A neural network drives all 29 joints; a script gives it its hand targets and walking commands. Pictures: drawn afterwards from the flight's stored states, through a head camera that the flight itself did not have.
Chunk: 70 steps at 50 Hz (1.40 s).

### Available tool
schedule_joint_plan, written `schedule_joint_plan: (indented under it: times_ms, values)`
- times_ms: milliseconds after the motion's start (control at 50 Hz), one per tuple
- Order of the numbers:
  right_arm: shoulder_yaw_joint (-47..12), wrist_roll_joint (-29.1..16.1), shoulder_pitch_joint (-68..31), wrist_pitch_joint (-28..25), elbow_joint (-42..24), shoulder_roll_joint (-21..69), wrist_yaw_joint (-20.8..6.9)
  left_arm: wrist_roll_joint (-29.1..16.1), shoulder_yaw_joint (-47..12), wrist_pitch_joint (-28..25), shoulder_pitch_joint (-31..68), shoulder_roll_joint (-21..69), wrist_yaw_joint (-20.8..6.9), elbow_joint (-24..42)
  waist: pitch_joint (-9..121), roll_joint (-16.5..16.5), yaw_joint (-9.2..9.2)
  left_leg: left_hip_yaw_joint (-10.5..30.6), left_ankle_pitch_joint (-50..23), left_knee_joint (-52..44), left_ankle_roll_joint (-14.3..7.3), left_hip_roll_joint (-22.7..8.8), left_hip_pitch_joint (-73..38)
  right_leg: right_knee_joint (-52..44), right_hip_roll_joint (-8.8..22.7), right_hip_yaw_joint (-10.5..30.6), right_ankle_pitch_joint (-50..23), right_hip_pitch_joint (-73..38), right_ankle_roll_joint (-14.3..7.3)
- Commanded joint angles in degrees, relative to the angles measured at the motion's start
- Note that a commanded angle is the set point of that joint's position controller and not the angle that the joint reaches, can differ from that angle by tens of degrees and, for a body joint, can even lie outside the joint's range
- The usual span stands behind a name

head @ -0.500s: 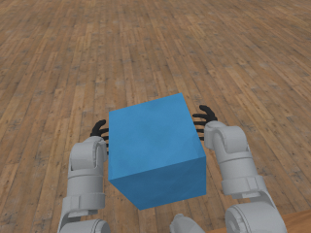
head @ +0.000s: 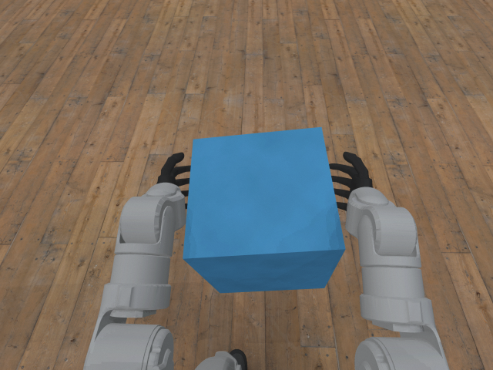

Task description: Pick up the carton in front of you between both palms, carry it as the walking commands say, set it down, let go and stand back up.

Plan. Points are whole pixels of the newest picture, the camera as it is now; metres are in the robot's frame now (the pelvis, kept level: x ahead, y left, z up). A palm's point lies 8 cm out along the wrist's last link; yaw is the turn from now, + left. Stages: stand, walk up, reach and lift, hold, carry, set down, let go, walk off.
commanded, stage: carry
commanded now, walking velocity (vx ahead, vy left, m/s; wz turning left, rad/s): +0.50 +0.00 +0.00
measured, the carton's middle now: (264, 220) +0.38 +0.01 -0.02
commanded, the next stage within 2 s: none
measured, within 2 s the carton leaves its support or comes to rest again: neither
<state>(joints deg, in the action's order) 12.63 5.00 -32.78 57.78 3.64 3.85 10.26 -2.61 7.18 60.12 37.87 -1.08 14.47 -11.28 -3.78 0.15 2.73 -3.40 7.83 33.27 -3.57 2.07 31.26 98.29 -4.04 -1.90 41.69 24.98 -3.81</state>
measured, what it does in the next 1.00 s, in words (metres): walks ahead: right foot, then left foot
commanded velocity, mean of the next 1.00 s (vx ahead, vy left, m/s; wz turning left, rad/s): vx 0.50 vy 0.00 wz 0.00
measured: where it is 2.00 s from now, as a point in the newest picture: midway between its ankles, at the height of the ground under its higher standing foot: (262, 136)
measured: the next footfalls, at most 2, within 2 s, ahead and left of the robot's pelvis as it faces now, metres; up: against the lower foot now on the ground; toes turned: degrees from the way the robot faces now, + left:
right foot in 0.26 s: +0.41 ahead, -0.13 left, +0.00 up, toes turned -3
left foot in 0.70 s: +0.68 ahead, +0.09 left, +0.00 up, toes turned +10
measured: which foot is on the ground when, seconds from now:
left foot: down 0.00-0.26, up 0.28-0.68, down 0.70-1.00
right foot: up 0.00-0.24, down 0.26-0.70, up 0.72-1.00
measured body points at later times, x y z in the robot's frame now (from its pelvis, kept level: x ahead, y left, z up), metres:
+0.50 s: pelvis +0.38 -0.04 +0.04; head +0.43 -0.04 +0.48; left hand +0.70 +0.13 +0.08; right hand +0.74 -0.16 +0.08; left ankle +0.37 +0.09 -0.65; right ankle +0.37 -0.12 -0.72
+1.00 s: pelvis +0.67 +0.02 +0.03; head +0.65 +0.03 +0.48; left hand +0.96 +0.16 +0.10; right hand +0.94 -0.14 +0.11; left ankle +0.64 +0.09 -0.72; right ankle +0.76 -0.13 -0.67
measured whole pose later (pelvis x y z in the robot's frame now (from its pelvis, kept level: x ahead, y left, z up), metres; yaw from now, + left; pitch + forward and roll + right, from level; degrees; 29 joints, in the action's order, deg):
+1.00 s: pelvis +0.67 +0.02 +0.03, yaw -1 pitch +4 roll -1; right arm 5.5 5.6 -11.2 68.4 -11.7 7.9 10.2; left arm 7.4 6.5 69.6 12.5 8.2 10.1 10.8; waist 7.3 0.0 -1.7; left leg -11.5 11.5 16.0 -3.8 -0.4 8.5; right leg 43.7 6.0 -5.3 10.6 34.1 0.5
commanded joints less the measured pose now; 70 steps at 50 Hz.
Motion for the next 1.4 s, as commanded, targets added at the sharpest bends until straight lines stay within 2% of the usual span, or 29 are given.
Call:
schedule_joint_plan:
  times_ms: [0,20,60,100,180,220,240,260,280,320,340,380,440,580,660,680,700,720,740,800,920,1100,1160,1180,1200,1220,1280,1320,1380]
  values:
    - [-39.64,-24.07,-26.05,1.09,-3.14,57.27,-13.62,-20.2,-33.66,-0.65,30.93,65.95,-18.31,12.63,49.64,-5.78,-10.58,32.82,-31.88,5.59,-15.32,-21.62,-72.58,-2.74,4.84,7.39,-11.68,40.28,0.54]
    - [-41.38,-25.23,-29.34,0.55,-6.95,59.52,-13.78,-19.29,-32.91,-1.24,31.35,66.05,-18.3,13.89,49.13,-4.61,-9.63,31.87,-40.11,7.43,-15.09,-21.3,-68.42,-5.35,5.16,6.88,-13.02,38.28,0.58]
    - [-45.69,-28.61,-34.64,-0.66,-12.44,62.72,-14.15,-17.08,-33.03,-2.54,31.09,64.95,-18.24,16.47,43.54,0.3,-10.06,28.64,-36.77,5.06,-14.79,-18.77,-55.45,-15.51,5.72,6.51,-12.3,33.57,0.74]
    - [-48.68,-31.14,-38.82,-1.66,-16.65,63.57,-14.57,-15.11,-32.14,-4.09,30.17,63.31,-18.2,18.74,42.57,-2.43,-9.54,26.28,-35.39,3.36,-13.45,-17.46,-49.3,-26.75,6.36,6.74,-13.75,29.48,0.97]
    - [-52.07,-33.01,-36.84,-2.37,-14.62,64.17,-16.25,-11.9,-34.38,-6.09,28.32,59.58,-17.65,22.76,38.12,-8.92,-7.06,10.41,-39.38,0.41,-6.78,-10.88,-34.31,-59.34,2.86,-1.52,-33.56,4.76,2.52]
    - [-52.49,-32.62,-33.52,-2.67,-12.41,62.71,-16.79,-11.48,-36.22,-6.64,26.42,58.89,-17.86,22.85,39.6,-6.92,-4.16,4.65,-41.03,8.39,-2.21,-9.41,-27.29,-70.15,0.63,-4.93,-47.64,-14.84,0.96]
    - [-52.64,-32.0,-32.17,-2.75,-12.04,61.48,-16.88,-11.63,-36.95,-6.7,24.85,58.78,-18.15,22.28,40.46,-4.85,-1.97,2.44,-33.86,14.22,-0.08,-8.08,-20.75,-70.8,3.54,-3.91,-54.19,-25.8,-0.84]
    - [-52.23,-30.72,-32.19,-2.87,-11.66,59.49,-17.01,-12.08,-37.64,-6.69,23.87,58.5,-18.53,21.12,42.27,2.86,-1.07,1.79,0.2,22.87,2.73,-6.17,-9.73,-68.19,16.03,8.67,-74.22,-38.24,-3.0]
    - [-51.4,-29.39,-27.77,-1.68,-7.95,60.94,-17.19,-10.99,-36.51,-6.54,19.47,55.31,-18.43,17.94,50.75,17.92,-0.07,2.49,22.47,40.64,4.92,1.88,4.12,-67.53,28.49,32.22,-80.36,-54.07,-14.38]
    - [-49.27,-27.89,-24.94,-0.96,-5.84,60.04,-17.56,-12.07,-37.41,-5.46,16.84,57.42,-19.1,15.79,45.54,10.95,0.41,5.37,21.87,42.57,4.01,-1.93,11.7,-72.08,26.0,30.69,-68.33,-53.72,-11.89]
    - [-48.03,-27.32,-24.55,-0.71,-4.72,60.49,-17.84,-12.95,-37.91,-4.78,17.39,59.12,-19.69,15.56,40.87,6.07,0.37,4.8,19.87,39.43,4.64,-3.15,14.21,-72.67,24.98,27.8,-69.77,-51.57,-9.75]
    - [-46.34,-25.58,-22.44,-0.4,-2.41,61.57,-18.08,-14.65,-39.44,-3.6,19.15,62.43,-20.96,15.84,36.94,3.2,0.21,4.33,16.1,30.11,5.21,-4.16,13.94,-74.08,22.36,21.64,-74.0,-47.9,-7.22]
    - [-44.46,-22.1,-19.51,-0.41,-1.32,63.21,-17.52,-17.6,-40.43,-1.97,21.73,65.63,-23.2,15.93,34.78,4.23,-0.01,1.39,14.6,17.17,5.61,-2.99,11.41,-75.81,20.79,15.67,-79.85,-46.99,-4.77]
    - [-44.64,-18.18,-16.39,1.6,-8.1,62.61,-15.69,-19.26,-38.75,1.64,16.7,67.34,-26.59,14.4,25.72,11.55,-1.26,-5.1,-5.22,-3.98,4.9,-2.03,-2.39,-82.04,16.55,2.13,-67.28,-30.81,-2.29]
    - [-45.44,-19.57,-11.31,4.6,-11.38,62.13,-17.28,-17.13,-38.6,4.09,9.46,65.84,-26.26,17.32,25.91,7.37,-2.66,-9.39,-6.31,-10.72,3.26,-1.11,-24.82,-70.88,14.49,-4.13,-61.0,-19.43,0.87]
    - [-45.45,-19.93,-9.52,5.42,-11.81,61.68,-17.88,-16.31,-38.62,4.75,7.7,65.1,-26.07,18.11,27.28,5.14,-3.1,-6.36,-1.6,-8.82,2.54,-4.02,-33.43,-64.2,13.07,-5.08,-52.72,-12.9,1.86]
    - [-45.08,-20.22,-7.44,6.41,-12.16,61.25,-18.45,-15.49,-38.48,5.46,6.74,63.92,-25.84,19.59,29.47,-4.98,-3.67,12.54,1.95,-11.47,0.28,-17.45,-38.39,-49.54,10.45,-6.21,-33.67,-5.86,3.82]
    - [-44.79,-20.04,-6.45,6.75,-11.28,60.99,-18.99,-15.84,-38.69,6.67,7.15,64.82,-25.53,21.42,30.79,-16.83,-3.57,33.99,9.05,-17.8,-8.3,-28.24,-48.56,-37.65,3.73,-3.34,-13.36,11.18,4.52]
    - [-44.36,-20.85,-5.48,7.05,-12.33,61.89,-19.48,-15.46,-38.76,6.97,6.84,64.35,-25.48,22.5,28.3,-13.88,-3.55,35.31,12.23,-20.72,-9.39,-27.73,-44.51,-31.01,5.9,1.61,-12.17,15.23,3.15]
    - [-46.38,-24.11,-11.93,7.84,-18.08,63.72,-20.24,-15.87,-39.15,7.11,7.74,65.32,-25.22,25.27,24.84,-2.35,-3.36,20.61,3.51,-21.48,-6.16,-23.04,-33.65,-32.33,11.04,2.57,-20.19,13.53,1.76]
    - [-46.79,-26.29,-12.1,9.78,-20.91,61.82,-20.91,-15.63,-40.26,7.42,5.79,67.24,-23.39,27.3,24.0,-6.0,-3.37,6.96,4.38,-26.05,-5.44,-18.94,-30.61,-51.5,10.89,-2.18,-30.12,10.82,4.53]
    - [-44.71,-22.7,-6.4,11.37,-17.13,59.47,-20.61,-15.93,-40.9,9.39,4.05,65.04,-24.22,25.88,17.95,-8.55,-4.13,-1.68,-15.72,-20.38,-2.85,-15.5,-36.59,-69.75,7.42,-9.69,-38.01,6.62,3.52]
    - [-45.11,-22.58,-8.25,11.43,-16.48,58.97,-20.36,-16.09,-40.03,9.69,4.72,64.24,-24.74,23.94,21.39,-6.37,-2.7,-7.38,-24.62,-4.97,0.18,-12.55,-31.16,-75.34,3.6,-14.12,-34.63,-11.87,2.3]
    - [-45.14,-22.54,-8.71,11.5,-16.32,58.28,-20.3,-15.78,-39.51,9.7,3.82,64.27,-24.86,22.82,25.66,-3.79,-1.68,-8.4,-17.32,4.53,2.47,-11.41,-23.33,-75.04,8.07,-8.64,-31.85,-24.37,1.67]
    - [-45.58,-22.82,-9.84,11.83,-16.98,58.37,-20.34,-15.15,-38.8,9.49,3.44,63.12,-24.94,21.89,29.33,9.08,-1.13,-7.95,-1.51,21.08,5.33,-6.79,-8.83,-80.58,22.72,15.82,-23.82,-35.26,-3.49]
    - [-46.17,-23.14,-12.01,12.06,-17.37,59.29,-20.38,-14.89,-38.39,9.0,3.36,64.16,-25.03,19.95,29.45,18.93,-0.89,-3.43,19.17,31.49,5.55,-1.03,6.36,-85.38,29.43,30.97,-28.69,-42.67,-9.34]
    - [-46.71,-23.84,-13.59,10.66,-18.22,62.71,-20.5,-16.24,-38.6,8.27,5.18,68.31,-25.39,23.11,27.65,4.19,-1.59,3.2,14.32,36.27,2.51,-8.58,9.14,-83.59,25.88,17.37,-37.07,-33.94,-6.29]
    - [-47.38,-23.87,-13.61,9.75,-20.16,63.91,-20.16,-17.15,-39.54,7.76,7.11,70.12,-25.58,25.81,27.15,4.05,-1.83,2.19,9.27,29.96,3.09,-9.88,5.58,-86.1,23.61,9.76,-35.43,-28.4,-3.99]
    - [-48.14,-24.08,-13.01,9.09,-22.68,65.0,-19.25,-18.03,-39.66,7.63,6.87,69.03,-25.51,28.44,26.17,6.85,-1.96,-0.28,5.88,21.33,4.52,-9.83,5.23,-89.31,21.9,3.95,-32.37,-26.86,-4.51]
